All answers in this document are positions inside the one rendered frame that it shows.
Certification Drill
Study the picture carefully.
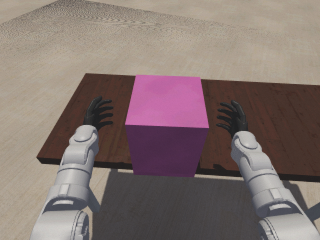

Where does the robot right hand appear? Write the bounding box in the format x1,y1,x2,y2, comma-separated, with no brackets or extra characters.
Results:
216,99,249,139

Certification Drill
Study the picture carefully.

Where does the carton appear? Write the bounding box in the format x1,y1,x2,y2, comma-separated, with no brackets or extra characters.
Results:
125,74,209,178

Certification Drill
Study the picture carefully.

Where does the left robot upper arm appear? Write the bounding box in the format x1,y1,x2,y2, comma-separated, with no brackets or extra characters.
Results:
32,210,90,240

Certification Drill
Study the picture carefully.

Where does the table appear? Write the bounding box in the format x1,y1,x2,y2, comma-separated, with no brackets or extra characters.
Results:
36,73,320,222

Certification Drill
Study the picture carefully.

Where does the left robot forearm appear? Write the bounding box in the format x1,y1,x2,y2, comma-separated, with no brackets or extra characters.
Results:
29,125,99,240

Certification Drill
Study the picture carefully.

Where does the right robot upper arm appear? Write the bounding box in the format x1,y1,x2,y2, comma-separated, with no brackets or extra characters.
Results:
258,213,320,240

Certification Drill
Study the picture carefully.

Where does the robot left hand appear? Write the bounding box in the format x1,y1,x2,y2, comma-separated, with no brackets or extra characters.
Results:
82,95,114,132

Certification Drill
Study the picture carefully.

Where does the right robot forearm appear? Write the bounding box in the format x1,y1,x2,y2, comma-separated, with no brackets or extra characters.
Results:
230,131,320,240

